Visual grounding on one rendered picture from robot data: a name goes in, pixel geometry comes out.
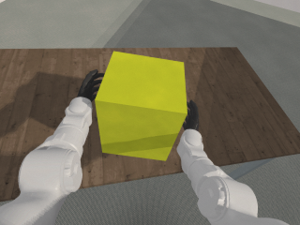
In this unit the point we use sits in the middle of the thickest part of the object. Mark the right robot forearm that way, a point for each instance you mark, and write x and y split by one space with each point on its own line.
194 161

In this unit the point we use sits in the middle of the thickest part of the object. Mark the left robot upper arm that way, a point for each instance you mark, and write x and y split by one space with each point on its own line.
47 177

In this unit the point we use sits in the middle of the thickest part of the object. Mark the left robot forearm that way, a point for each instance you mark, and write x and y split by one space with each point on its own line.
72 131

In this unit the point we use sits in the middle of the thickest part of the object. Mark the left robot hand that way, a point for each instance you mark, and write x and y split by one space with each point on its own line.
87 89

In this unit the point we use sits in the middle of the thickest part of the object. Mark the right robot upper arm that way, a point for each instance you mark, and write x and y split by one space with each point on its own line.
226 202

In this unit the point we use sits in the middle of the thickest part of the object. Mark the right robot hand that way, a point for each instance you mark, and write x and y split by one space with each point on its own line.
192 118

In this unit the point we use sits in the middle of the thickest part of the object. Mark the table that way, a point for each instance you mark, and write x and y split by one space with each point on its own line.
239 119

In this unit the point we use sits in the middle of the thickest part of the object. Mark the carton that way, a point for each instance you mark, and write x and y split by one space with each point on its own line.
141 105

